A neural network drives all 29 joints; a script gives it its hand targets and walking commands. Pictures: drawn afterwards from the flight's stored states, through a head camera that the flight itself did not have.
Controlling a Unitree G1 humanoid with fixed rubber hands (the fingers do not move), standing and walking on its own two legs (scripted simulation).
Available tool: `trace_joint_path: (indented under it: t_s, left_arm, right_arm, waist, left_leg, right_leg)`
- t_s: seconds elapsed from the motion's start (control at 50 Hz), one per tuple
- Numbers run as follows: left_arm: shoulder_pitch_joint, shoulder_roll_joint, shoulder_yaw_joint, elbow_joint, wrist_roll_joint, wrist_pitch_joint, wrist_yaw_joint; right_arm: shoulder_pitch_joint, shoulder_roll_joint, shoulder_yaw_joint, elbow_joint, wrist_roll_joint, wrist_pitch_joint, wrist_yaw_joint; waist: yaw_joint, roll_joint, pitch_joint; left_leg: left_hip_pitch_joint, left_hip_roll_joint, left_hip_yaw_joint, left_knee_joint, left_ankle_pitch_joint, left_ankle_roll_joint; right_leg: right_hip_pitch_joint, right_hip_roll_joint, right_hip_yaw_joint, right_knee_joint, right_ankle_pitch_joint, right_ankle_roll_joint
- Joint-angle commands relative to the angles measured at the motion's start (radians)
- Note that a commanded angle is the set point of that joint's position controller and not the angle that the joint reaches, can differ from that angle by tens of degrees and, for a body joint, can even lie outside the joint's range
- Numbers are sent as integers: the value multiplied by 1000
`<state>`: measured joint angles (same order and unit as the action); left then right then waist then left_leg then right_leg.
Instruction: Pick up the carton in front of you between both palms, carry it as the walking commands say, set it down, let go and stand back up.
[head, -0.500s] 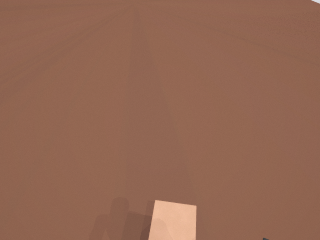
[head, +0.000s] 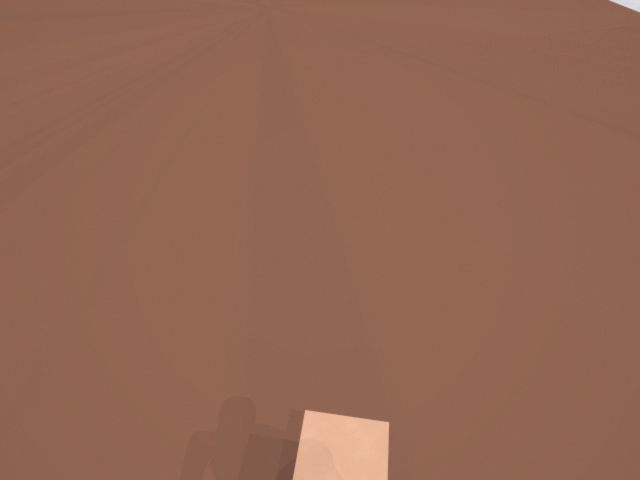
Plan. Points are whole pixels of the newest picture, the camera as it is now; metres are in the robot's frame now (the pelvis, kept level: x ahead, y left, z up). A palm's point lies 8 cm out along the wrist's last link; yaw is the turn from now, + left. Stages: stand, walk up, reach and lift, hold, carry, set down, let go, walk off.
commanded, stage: stand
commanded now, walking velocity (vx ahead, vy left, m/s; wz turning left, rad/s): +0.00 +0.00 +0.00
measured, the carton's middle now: (341, 475) +0.32 +0.00 -0.64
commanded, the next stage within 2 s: none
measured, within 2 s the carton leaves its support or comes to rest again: neither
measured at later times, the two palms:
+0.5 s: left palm out of the picture -0.05 +0.23 -0.13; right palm out of the picture -0.05 -0.23 -0.14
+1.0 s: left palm out of the picture -0.09 +0.22 -0.14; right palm out of the picture -0.10 -0.21 -0.14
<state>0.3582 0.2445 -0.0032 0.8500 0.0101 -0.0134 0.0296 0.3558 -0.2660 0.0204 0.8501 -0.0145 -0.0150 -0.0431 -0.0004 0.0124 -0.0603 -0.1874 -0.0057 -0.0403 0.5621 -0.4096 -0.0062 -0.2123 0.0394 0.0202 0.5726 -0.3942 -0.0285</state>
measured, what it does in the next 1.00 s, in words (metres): stands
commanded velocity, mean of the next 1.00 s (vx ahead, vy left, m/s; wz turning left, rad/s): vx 0.00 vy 0.00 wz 0.00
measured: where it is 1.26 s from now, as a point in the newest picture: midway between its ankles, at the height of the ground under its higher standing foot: outside the picture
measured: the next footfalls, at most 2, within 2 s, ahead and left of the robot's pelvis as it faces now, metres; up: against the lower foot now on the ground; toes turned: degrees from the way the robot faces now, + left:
none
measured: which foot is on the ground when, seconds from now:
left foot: down 0.00-1.00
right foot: down 0.00-1.00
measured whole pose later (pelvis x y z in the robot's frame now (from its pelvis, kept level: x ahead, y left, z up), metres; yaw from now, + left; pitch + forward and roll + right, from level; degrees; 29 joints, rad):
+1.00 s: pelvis -0.04 +0.00 +0.01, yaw +0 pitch -2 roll +0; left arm 0.38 0.14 -0.04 1.14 0.01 0.00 0.04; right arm 0.37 -0.15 0.05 1.16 -0.01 0.00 -0.05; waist 0.00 0.01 0.01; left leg -0.14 -0.01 -0.03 0.48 -0.31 0.00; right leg -0.17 0.03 0.02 0.49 -0.29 -0.02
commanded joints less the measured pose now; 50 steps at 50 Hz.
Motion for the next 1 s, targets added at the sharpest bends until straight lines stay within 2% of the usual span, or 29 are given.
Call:
trace_joint_path:
  t_s: [0.0,0.48,0.98]
  left_arm:
    - [62,110,23,-6,0,-3,4]
    - [94,30,-15,211,-2,13,13]
    - [109,-32,-24,297,-1,9,17]
  right_arm:
    - [60,-99,-20,-5,-1,-3,-4]
    - [96,-15,12,226,1,16,-8]
    - [104,51,17,314,1,14,-10]
  waist:
    - [-1,-13,60]
    - [1,-9,152]
    - [2,-10,177]
  left_leg:
    - [-16,76,-50,-57,413,24]
    - [0,80,-54,-135,324,29]
    - [-21,77,-54,-166,258,29]
  right_leg:
    - [22,-110,86,-67,514,-12]
    - [27,-108,86,-143,361,-16]
    - [-2,-106,84,-178,268,-12]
